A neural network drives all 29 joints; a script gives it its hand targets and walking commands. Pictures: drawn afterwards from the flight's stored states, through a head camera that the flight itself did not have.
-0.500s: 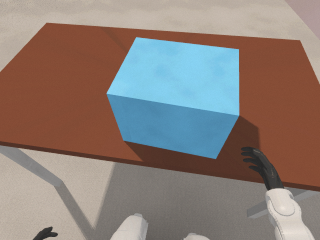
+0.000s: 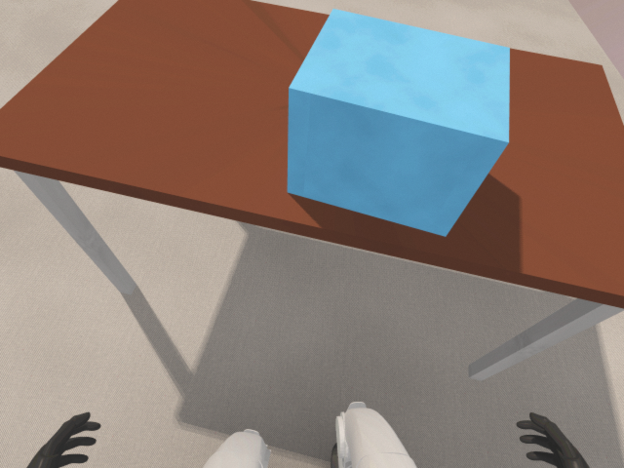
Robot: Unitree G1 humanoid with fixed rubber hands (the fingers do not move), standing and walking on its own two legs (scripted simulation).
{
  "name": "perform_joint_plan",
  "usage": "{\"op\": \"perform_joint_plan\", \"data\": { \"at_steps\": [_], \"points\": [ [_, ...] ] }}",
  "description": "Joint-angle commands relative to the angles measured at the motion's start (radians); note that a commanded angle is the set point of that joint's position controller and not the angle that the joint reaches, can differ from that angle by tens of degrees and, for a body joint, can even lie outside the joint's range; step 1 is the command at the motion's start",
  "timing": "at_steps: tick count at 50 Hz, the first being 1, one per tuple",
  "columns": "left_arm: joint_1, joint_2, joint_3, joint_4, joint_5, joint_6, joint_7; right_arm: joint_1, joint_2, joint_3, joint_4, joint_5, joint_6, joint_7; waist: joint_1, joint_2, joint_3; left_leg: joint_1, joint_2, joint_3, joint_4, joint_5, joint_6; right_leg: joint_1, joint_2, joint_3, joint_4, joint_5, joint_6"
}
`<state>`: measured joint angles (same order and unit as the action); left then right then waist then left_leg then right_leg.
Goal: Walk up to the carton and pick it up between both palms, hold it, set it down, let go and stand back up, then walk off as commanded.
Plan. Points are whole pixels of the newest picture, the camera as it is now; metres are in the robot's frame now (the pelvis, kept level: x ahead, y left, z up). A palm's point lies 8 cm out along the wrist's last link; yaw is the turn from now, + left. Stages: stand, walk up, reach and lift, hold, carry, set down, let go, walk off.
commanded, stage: walk off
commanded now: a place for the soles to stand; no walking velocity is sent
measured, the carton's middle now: (390, 125) +0.63 -0.07 +0.04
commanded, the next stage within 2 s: none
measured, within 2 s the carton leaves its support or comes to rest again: neither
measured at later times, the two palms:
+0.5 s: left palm out of the picture +0.03 +0.26 -0.01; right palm out of the picture -0.07 -0.37 -0.14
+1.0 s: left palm out of the picture -0.19 +0.31 -0.09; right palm out of the picture -0.25 -0.36 -0.08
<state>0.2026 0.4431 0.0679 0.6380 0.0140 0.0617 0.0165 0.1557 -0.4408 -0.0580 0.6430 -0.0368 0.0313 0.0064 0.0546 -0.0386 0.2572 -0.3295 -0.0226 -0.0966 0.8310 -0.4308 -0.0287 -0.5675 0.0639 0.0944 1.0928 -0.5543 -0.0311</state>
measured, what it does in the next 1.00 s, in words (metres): walks backwards: right foot, then left foot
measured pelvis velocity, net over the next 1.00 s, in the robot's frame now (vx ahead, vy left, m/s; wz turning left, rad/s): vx -0.27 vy -0.01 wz -0.01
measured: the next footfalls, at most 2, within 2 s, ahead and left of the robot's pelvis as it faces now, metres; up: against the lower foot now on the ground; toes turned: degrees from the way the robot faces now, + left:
right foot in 0.24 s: -0.08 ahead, -0.12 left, +0.00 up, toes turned +1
left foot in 0.90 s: -0.21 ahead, +0.10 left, +0.00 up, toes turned -1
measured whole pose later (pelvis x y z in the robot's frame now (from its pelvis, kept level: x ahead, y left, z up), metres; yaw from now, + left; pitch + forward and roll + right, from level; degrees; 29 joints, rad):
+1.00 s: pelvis -0.27 -0.01 +0.01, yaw +0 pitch -6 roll +1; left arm 0.25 0.39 0.11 0.83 0.00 0.04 0.02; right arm 0.33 -0.44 -0.08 0.90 -0.04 0.03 0.01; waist -0.01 -0.04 0.08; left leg -0.27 -0.03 -0.01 0.74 -0.38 0.03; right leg -0.51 0.07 0.09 0.94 -0.45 -0.01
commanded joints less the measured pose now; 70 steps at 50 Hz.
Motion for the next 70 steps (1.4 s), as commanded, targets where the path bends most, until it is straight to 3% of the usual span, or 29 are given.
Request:
{"op": "perform_joint_plan", "data": {
  "at_steps": [1, 6, 10, 11, 12, 13, 14, 15, 17, 19, 23, 27, 34, 40, 43, 44, 45, 46, 47, 49, 51, 58, 60, 62, 63, 64, 65, 66, 70],
  "points": [
    [0.084, 0.192, 0.063, -0.043, -0.032, -0.020, 0.014, -0.133, -0.222, -0.061, -0.047, 0.009, -0.025, -0.031, -0.026, 0.239, -0.186, 0.026, 0.234, -0.222, -0.330, 0.467, 0.257, -0.003, 0.091, 0.060, 0.260, 0.033, 0.008],
    [0.039, 0.192, 0.063, -0.038, -0.029, -0.030, 0.003, 0.049, -0.230, -0.069, 0.001, 0.011, -0.009, -0.035, -0.102, 0.333, -0.263, 0.204, 0.267, -0.256, -0.246, 0.605, 0.276, 0.051, 0.022, 0.045, -0.075, -0.060, 0.004],
    [0.172, 0.156, 0.064, 0.045, -0.021, -0.036, -0.003, -0.003, -0.229, -0.077, -0.015, 0.021, 0.013, -0.032, -0.014, 0.355, -0.348, 0.135, 0.211, -0.139, -0.099, 0.659, 0.199, 0.360, -0.035, -0.061, -0.639, 0.191, -0.017],
    [0.180, 0.177, 0.075, 0.054, -0.010, -0.046, -0.002, 0.033, -0.183, -0.064, -0.007, 0.025, 0.020, -0.032, -0.010, 0.212, -0.380, 0.005, 0.113, -0.042, 0.043, 0.521, 0.138, 0.502, -0.081, 0.054, -0.678, 0.394, -0.016],
    [0.142, 0.244, 0.083, 0.032, 0.009, -0.052, 0.001, 0.041, -0.128, -0.053, -0.025, 0.036, 0.020, -0.036, -0.016, -0.061, -0.369, -0.244, -0.053, 0.013, 0.209, 0.036, 0.087, 0.600, -0.227, 0.364, -0.681, 0.595, -0.048],
    [0.055, 0.306, 0.092, -0.003, 0.022, -0.050, 0.001, 0.019, -0.140, -0.053, -0.029, 0.033, 0.019, -0.055, -0.021, -0.107, -0.373, -0.293, -0.120, -0.047, 0.313, -0.255, 0.080, 0.473, -0.389, 0.571, -0.642, 0.722, -0.148],
    [0.049, 0.337, 0.116, 0.019, 0.038, -0.040, 0.006, -0.040, -0.165, -0.060, -0.022, 0.016, 0.017, -0.062, 0.026, -0.133, -0.328, -0.215, -0.087, -0.119, 0.434, -0.263, 0.090, 0.285, -0.455, 0.683, -0.663, 0.656, -0.259],
    [0.020, 0.315, 0.108, 0.024, 0.037, -0.039, 0.012, -0.042, -0.174, -0.064, -0.010, 0.023, 0.015, -0.061, 0.012, -0.128, -0.282, -0.182, -0.090, -0.153, 0.497, -0.235, 0.091, 0.217, -0.433, 0.630, -0.670, 0.623, -0.253],
    [-0.104, 0.215, 0.083, -0.024, 0.002, -0.048, 0.020, 0.095, -0.225, -0.080, 0.050, 0.048, 0.017, -0.052, -0.073, -0.082, -0.280, -0.256, -0.095, -0.161, 0.500, -0.172, 0.078, 0.430, -0.268, 0.337, -0.558, 0.775, -0.116],
    [-0.097, 0.160, 0.080, -0.020, -0.004, -0.053, 0.030, 0.150, -0.201, -0.076, 0.065, 0.049, 0.016, -0.058, -0.058, -0.146, -0.308, -0.341, -0.110, -0.123, 0.484, -0.110, 0.032, 0.622, -0.209, 0.237, -0.495, 0.920, -0.063],
    [0.004, 0.165, 0.099, -0.015, -0.014, -0.055, 0.036, 0.086, -0.181, -0.060, 0.024, 0.037, 0.002, -0.056, 0.010, -0.212, -0.291, -0.349, -0.094, -0.094, 0.479, -0.118, 0.005, 0.663, -0.254, 0.309, -0.508, 0.991, -0.141],
    [0.022, 0.165, 0.097, -0.005, -0.013, -0.067, 0.033, 0.083, -0.183, -0.055, 0.038, 0.036, 0.003, -0.039, 0.026, -0.182, -0.308, -0.294, -0.078, -0.116, 0.413, -0.088, 0.006, 0.632, -0.264, 0.359, -0.584, 0.695, -0.121],
    [-0.042, 0.193, 0.098, 0.001, 0.007, -0.074, 0.019, 0.144, -0.196, -0.057, 0.111, 0.039, 0.008, -0.016, -0.006, -0.152, -0.263, -0.162, -0.060, -0.098, 0.250, -0.083, 0.020, 0.389, -0.266, 0.398, -0.793, -0.098, -0.091],
    [-0.092, 0.207, 0.092, 0.030, 0.018, -0.050, 0.005, 0.258, -0.186, -0.064, 0.212, 0.035, -0.005, 0.003, -0.070, -0.237, -0.212, 0.106, -0.015, 0.084, -0.018, -0.140, 0.057, 0.086, -0.276, 0.292, -0.847, -0.200, -0.119],
    [-0.073, 0.163, 0.079, 0.059, 0.009, -0.038, 0.002, 0.317, -0.185, -0.077, 0.256, 0.015, -0.018, 0.003, -0.106, -0.125, -0.209, 0.297, -0.025, 0.102, -0.244, -0.066, 0.089, -0.074, -0.214, 0.202, -0.770, -0.187, -0.041],
    [-0.054, 0.137, 0.074, 0.073, 0.005, -0.036, 0.004, 0.304, -0.191, -0.080, 0.255, 0.004, -0.019, 0.003, -0.105, -0.002, -0.204, 0.254, 0.011, 0.005, -0.353, -0.179, 0.120, -0.086, -0.147, 0.155, -0.609, -0.191, -0.007],
    [-0.030, 0.089, 0.066, 0.084, -0.013, -0.035, 0.007, 0.248, -0.219, -0.074, 0.228, -0.009, -0.020, -0.001, -0.112, 0.242, -0.171, 0.082, 0.160, -0.299, -0.524, -0.432, 0.194, -0.115, -0.002, 0.086, -0.265, -0.208, 0.020],
    [-0.061, 0.145, 0.084, 0.081, -0.018, -0.044, 0.013, 0.119, -0.295, -0.087, 0.174, -0.008, -0.025, -0.008, -0.106, 0.281, -0.082, -0.233, 0.394, -0.615, -0.685, -0.676, 0.302, -0.014, 0.070, 0.004, 0.036, -0.014, 0.040],
    [-0.042, 0.176, 0.091, 0.092, -0.018, -0.056, 0.014, 0.015, -0.289, -0.081, 0.133, -0.007, -0.035, -0.015, -0.073, 0.220, -0.022, -0.416, 0.414, -0.622, -0.712, -0.654, 0.349, 0.129, 0.020, 0.080, 0.097, 0.051, 0.020],
    [0.070, 0.160, 0.079, 0.152, -0.033, -0.068, 0.006, -0.077, -0.212, -0.046, 0.109, -0.011, -0.048, -0.017, -0.008, 0.212, -0.064, -0.300, 0.303, -0.372, -0.605, -0.327, 0.288, 0.143, 0.000, 0.083, 0.077, 0.109, 0.013],
    [0.161, 0.153, 0.084, 0.203, -0.036, -0.054, 0.004, -0.108, -0.171, -0.035, 0.127, -0.003, -0.050, -0.016, 0.007, 0.248, -0.084, -0.232, 0.240, -0.239, -0.590, -0.283, 0.236, 0.099, 0.046, 0.032, 0.139, 0.167, 0.025],
    [0.131, 0.175, 0.078, 0.146, -0.019, -0.109, -0.029, 0.153, -0.259, -0.092, 0.135, -0.019, -0.047, 0.023, -0.130, 0.368, -0.170, 0.143, 0.239, -0.266, -0.574, -0.398, 0.274, 0.053, -0.044, -0.086, -0.296, -0.061, 0.046],
    [0.154, 0.148, 0.076, 0.145, -0.018, -0.121, -0.031, 0.145, -0.257, -0.098, 0.114, -0.024, -0.045, 0.034, -0.112, 0.338, -0.180, 0.158, 0.250, -0.249, -0.542, -0.348, 0.275, 0.128, -0.045, -0.131, -0.468, -0.097, 0.031],
    [0.291, 0.124, 0.080, 0.191, -0.013, -0.135, -0.024, 0.079, -0.220, -0.090, 0.080, -0.015, -0.035, 0.040, -0.015, 0.215, -0.191, -0.017, 0.173, -0.123, -0.398, -0.310, 0.206, 0.414, -0.010, -0.163, -0.757, 0.028, 0.003],
    [0.399, 0.169, 0.097, 0.219, -0.004, -0.141, -0.018, 0.033, -0.168, -0.080, 0.054, -0.018, -0.027, 0.041, 0.048, 0.067, -0.165, -0.218, 0.090, -0.033, -0.176, -0.231, 0.135, 0.594, -0.053, -0.012, -0.848, 0.000, -0.013],
    [0.456, 0.264, 0.121, 0.210, 0.016, -0.147, -0.009, 0.013, -0.103, -0.064, 0.022, -0.012, -0.023, 0.038, 0.078, -0.168, -0.125, -0.463, -0.033, 0.083, 0.135, -0.150, 0.077, 0.644, -0.272, 0.409, -0.966, -0.283, -0.052],
    [0.309, 0.338, 0.121, 0.149, 0.025, -0.157, 0.002, -0.002, -0.105, -0.060, -0.002, 0.000, -0.028, 0.032, 0.015, -0.119, -0.021, -0.640, -0.025, -0.005, 0.178, -0.047, 0.066, 0.548, -0.471, 0.691, -1.019, -0.338, -0.122],
    [0.206, 0.344, 0.126, 0.136, 0.034, -0.159, 0.008, -0.009, -0.174, -0.069, 0.010, -0.001, -0.044, 0.028, 0.004, -0.020, 0.035, -0.603, 0.059, -0.098, 0.194, 0.046, 0.068, 0.410, -0.535, 0.705, -1.044, -0.359, -0.219],
    [0.186, 0.209, 0.086, 0.125, -0.004, -0.174, 0.010, 0.066, -0.167, -0.081, 0.049, 0.013, -0.057, 0.047, -0.045, -0.084, -0.047, -0.497, 0.067, -0.069, 0.136, 0.097, 0.062, 0.576, -0.298, 0.255, -0.826, 0.311, -0.125]
  ]
}}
